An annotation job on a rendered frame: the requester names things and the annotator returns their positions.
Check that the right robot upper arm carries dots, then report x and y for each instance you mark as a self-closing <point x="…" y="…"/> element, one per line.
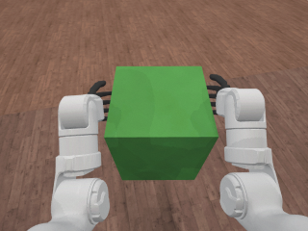
<point x="254" y="200"/>

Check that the robot left forearm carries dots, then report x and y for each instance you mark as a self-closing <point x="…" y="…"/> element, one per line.
<point x="78" y="117"/>

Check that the carton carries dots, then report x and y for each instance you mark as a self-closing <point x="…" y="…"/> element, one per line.
<point x="160" y="123"/>

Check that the left robot hand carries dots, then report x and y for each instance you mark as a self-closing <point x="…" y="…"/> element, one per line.
<point x="95" y="88"/>

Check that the right robot hand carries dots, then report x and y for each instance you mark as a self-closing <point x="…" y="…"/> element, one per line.
<point x="223" y="85"/>

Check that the left robot upper arm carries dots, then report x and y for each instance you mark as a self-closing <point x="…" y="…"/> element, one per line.
<point x="78" y="205"/>

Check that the robot right forearm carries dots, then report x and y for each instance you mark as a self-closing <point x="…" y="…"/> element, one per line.
<point x="244" y="112"/>

